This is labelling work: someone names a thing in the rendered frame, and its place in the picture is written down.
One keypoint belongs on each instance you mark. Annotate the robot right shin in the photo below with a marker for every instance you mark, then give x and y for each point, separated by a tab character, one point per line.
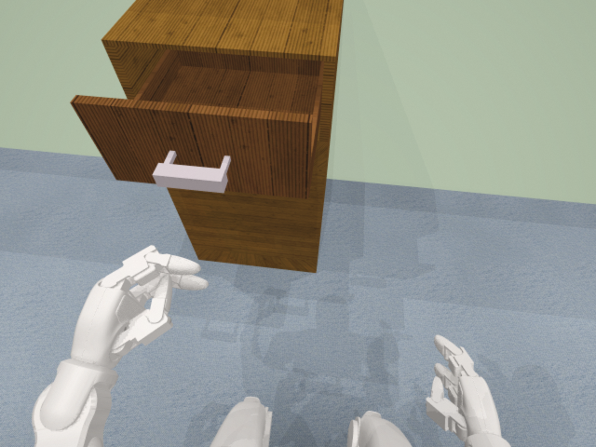
370	413

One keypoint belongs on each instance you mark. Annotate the handle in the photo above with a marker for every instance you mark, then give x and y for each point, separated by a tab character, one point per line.
170	175

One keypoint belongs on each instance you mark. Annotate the drawer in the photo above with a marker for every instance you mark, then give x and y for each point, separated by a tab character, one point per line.
263	112

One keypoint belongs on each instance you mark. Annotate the robot right thigh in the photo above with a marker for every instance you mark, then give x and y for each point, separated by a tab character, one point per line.
370	431

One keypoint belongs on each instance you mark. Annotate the robot right hand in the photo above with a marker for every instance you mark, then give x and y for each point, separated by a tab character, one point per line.
469	395

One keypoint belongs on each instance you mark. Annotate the cabinet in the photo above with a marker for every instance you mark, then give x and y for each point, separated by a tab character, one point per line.
231	227

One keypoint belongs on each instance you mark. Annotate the robot left forearm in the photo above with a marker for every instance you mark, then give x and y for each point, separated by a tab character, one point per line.
72	411

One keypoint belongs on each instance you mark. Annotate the robot left hand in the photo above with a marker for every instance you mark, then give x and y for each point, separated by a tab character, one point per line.
99	336

